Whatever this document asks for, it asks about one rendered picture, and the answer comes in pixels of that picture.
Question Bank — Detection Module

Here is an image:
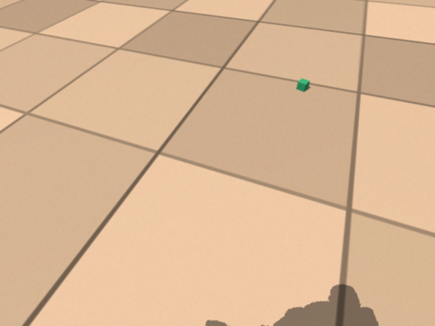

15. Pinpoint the small box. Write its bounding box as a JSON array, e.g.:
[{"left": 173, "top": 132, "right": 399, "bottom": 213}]
[{"left": 296, "top": 78, "right": 310, "bottom": 92}]

